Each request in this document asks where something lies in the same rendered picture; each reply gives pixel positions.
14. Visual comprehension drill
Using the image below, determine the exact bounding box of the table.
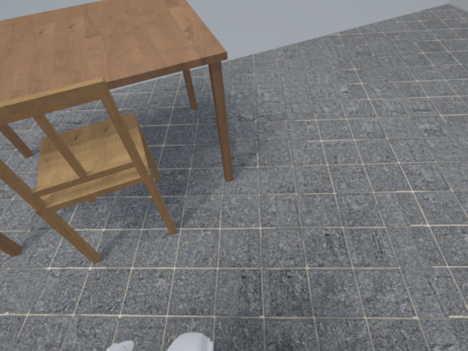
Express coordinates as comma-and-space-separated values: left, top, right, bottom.
0, 0, 234, 257

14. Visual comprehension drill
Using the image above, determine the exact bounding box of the chair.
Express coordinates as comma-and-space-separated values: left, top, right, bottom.
0, 77, 177, 264

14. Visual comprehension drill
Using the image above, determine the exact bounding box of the robot left thigh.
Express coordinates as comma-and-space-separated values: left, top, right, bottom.
167, 332, 214, 351

